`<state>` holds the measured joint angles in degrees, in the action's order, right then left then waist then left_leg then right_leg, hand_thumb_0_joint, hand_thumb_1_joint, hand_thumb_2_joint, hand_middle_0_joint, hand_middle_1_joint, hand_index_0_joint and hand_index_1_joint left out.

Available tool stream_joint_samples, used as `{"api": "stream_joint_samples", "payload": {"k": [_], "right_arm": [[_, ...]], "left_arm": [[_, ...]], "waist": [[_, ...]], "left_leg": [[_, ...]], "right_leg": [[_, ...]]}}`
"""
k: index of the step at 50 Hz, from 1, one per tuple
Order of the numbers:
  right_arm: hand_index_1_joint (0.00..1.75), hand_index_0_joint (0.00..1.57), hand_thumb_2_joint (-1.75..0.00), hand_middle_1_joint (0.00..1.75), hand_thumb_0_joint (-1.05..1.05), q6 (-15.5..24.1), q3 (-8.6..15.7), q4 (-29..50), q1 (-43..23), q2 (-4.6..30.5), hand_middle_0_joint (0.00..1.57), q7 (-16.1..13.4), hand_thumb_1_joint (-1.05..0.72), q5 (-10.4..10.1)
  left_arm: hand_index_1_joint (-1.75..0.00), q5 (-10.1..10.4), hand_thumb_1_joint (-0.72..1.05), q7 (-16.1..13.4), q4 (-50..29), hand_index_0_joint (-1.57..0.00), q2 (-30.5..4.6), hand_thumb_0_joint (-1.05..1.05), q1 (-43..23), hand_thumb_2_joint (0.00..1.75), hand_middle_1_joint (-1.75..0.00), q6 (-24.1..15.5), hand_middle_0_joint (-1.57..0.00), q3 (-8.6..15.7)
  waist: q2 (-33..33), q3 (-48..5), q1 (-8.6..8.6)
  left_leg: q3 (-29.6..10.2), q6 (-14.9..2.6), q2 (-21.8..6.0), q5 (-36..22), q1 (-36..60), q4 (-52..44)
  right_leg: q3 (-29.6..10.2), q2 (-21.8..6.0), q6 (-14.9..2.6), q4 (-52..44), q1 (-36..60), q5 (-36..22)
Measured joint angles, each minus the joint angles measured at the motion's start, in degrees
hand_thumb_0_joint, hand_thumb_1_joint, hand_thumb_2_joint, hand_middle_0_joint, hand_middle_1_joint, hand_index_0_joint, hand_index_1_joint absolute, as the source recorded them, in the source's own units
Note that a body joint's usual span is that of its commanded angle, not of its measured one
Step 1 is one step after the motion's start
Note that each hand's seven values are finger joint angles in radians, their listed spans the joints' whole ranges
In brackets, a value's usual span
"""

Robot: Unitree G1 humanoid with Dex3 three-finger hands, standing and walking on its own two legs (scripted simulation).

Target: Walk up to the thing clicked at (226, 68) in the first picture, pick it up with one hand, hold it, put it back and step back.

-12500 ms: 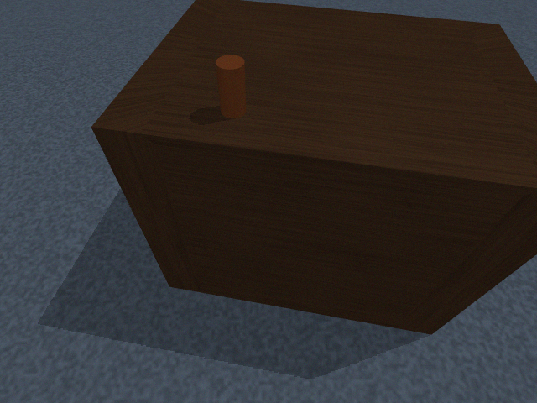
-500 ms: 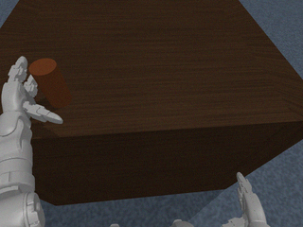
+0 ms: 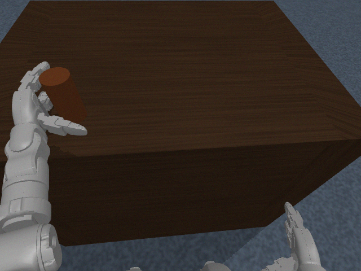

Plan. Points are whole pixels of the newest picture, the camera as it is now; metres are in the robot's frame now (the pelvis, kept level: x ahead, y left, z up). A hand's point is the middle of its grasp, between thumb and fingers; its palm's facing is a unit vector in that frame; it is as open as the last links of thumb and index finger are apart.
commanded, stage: close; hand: left
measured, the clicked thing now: (65, 97) +0.46 +0.23 +0.12
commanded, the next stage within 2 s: settle in 0.54 s
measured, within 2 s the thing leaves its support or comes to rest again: leaves its support in 0.90 s
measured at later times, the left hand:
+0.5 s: hand (72, 97) +0.47 +0.22 +0.12, palm faces +0.18 -0.98 +0.02, open 8.8 cm
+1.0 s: hand (65, 93) +0.45 +0.22 +0.14, palm faces +0.19 -0.98 +0.01, open 8.0 cm
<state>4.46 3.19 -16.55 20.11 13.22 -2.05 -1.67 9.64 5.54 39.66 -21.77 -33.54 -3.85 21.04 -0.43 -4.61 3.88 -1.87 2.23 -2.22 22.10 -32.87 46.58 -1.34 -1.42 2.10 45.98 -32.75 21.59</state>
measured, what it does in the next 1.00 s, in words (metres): stands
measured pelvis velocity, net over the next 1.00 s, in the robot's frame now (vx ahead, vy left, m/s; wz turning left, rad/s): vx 0.01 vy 0.01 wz -0.01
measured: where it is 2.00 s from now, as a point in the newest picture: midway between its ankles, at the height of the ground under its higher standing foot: outside the picture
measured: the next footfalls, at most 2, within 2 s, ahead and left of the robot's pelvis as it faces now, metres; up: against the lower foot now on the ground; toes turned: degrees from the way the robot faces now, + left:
none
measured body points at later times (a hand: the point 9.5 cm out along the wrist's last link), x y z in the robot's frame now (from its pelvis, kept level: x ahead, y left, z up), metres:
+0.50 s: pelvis +0.00 +0.01 -0.01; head +0.06 +0.02 +0.44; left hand +0.45 +0.27 +0.12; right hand +0.14 -0.25 -0.05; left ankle +0.01 +0.14 -0.70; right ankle +0.01 -0.14 -0.70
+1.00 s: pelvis +0.01 +0.01 +0.00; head +0.05 +0.01 +0.45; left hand +0.43 +0.27 +0.14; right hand +0.16 -0.25 -0.05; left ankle +0.01 +0.14 -0.70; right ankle +0.01 -0.14 -0.70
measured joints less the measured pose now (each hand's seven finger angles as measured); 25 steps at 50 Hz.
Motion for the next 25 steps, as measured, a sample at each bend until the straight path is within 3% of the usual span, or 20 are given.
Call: {"api": "stream_joint_samples", "payload": {"k": [13, 20, 25], "right_arm": [[0.05, 0.06, -0.05, 0.05, -0.01, 0.75, -0.92, 0.37, -0.37, 0.01, 0.06, 0.25, 0.52, 0.6], [0.05, 0.06, -0.05, 0.05, -0.01, 0.41, -0.31, -0.9, -0.47, 0.07, 0.06, 0.06, 0.51, 0.78], [0.05, 0.06, -0.05, 0.05, -0.01, -0.2, -0.39, -0.1, -0.19, -0.19, 0.06, 0.33, 0.51, 0.96]], "left_arm": [[-0.43, -1.09, -0.42, 0.15, 9.99, -0.61, -3.66, -0.01, -8.39, 0.26, -0.44, -1.85, -0.6, 0.62], [-0.65, -1.18, -0.27, -0.64, 11.35, -0.84, -2.97, -0.01, -9.56, 0.46, -0.67, -3.12, -0.83, 0.04], [-0.81, -1.22, -0.19, -1.18, 9.71, -0.98, -1.46, 0.0, -6.8, 0.61, -0.84, -3.79, -0.96, 0.0]], "waist": [[-0.02, 0.43, 2.14], [0.34, -0.59, 1.99], [0.87, -1.48, 1.54]], "left_leg": [[0.27, -0.29, -0.14, -0.38, -4.16, 1.58], [0.65, -0.51, -0.22, 0.28, -5.23, 2.21], [0.95, -0.66, -0.24, 0.82, -5.25, 2.3]], "right_leg": [[-0.41, 0.22, 0.3, 0.76, -3.95, -0.96], [-0.78, 0.29, 0.53, 0.88, -4.95, -0.71], [-1.06, 0.29, 0.68, 0.9, -5.04, -0.29]]}}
